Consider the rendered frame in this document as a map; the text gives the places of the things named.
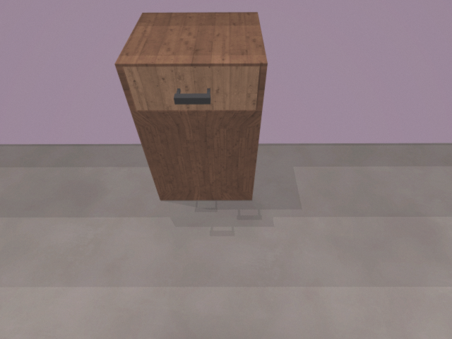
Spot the cabinet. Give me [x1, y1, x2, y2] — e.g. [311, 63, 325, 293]
[115, 12, 268, 201]

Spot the drawer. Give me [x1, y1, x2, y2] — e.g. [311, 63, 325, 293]
[123, 66, 260, 110]

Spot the handle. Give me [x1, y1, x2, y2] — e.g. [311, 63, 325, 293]
[174, 88, 210, 105]

